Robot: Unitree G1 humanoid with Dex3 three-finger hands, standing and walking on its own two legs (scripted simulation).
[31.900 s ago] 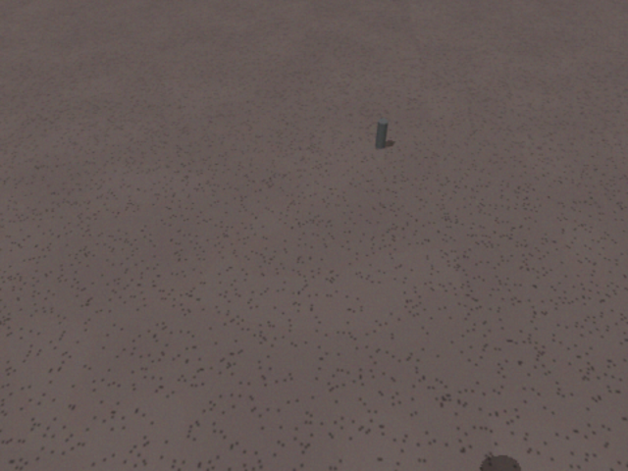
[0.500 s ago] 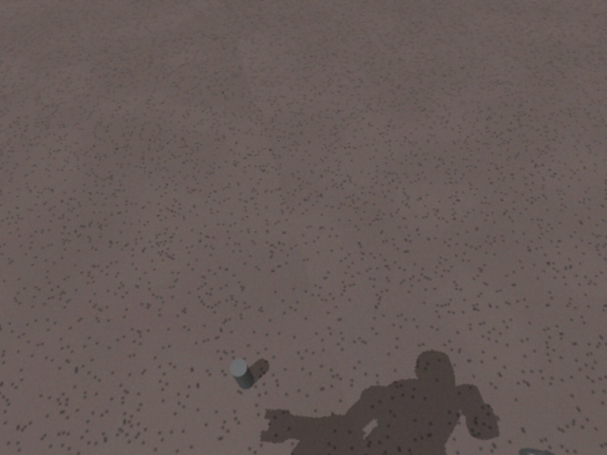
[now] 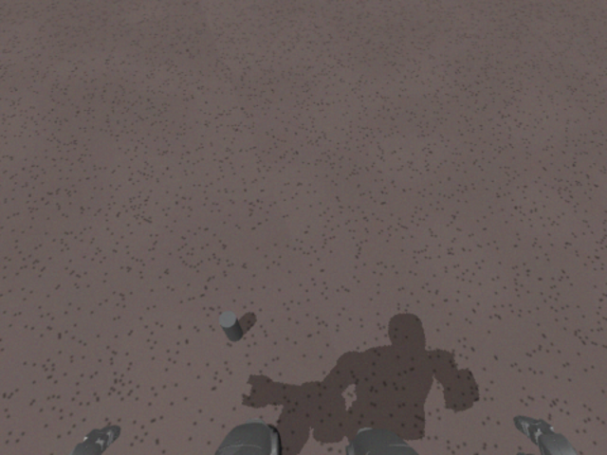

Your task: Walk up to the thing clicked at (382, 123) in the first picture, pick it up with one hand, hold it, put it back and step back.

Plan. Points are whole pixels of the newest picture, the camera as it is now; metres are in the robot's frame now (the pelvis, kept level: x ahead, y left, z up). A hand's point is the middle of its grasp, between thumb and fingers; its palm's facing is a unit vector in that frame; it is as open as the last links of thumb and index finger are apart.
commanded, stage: step back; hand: left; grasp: from the side
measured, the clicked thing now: (231, 326) +0.48 +0.23 -0.68
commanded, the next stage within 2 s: none
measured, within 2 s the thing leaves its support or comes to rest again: neither
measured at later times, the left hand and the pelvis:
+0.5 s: hand out of the picture -0.01 +0.27 -0.14, palm faces +0.06 -0.93 -0.37, open 7.4 cm; pelvis -0.13 +0.00 +0.01, yaw +4 degrees
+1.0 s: hand out of the picture -0.18 +0.24 -0.13, palm faces +0.04 -0.91 -0.41, open 7.4 cm; pelvis -0.29 -0.03 +0.00, yaw +4 degrees
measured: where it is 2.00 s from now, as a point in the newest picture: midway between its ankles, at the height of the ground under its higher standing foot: outside the picture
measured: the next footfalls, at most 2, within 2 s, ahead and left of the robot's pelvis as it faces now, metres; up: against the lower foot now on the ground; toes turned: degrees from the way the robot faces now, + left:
right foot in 0.04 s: +0.01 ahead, -0.13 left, +0.00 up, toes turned +3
left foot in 0.36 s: -0.08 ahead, +0.11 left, +0.00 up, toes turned +1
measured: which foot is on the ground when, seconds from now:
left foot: down 0.00-0.06, up 0.08-0.34, down 0.36-0.76, up 0.78-1.00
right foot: up 0.00-0.02, down 0.04-0.38, up 0.40-0.72, down 0.74-1.00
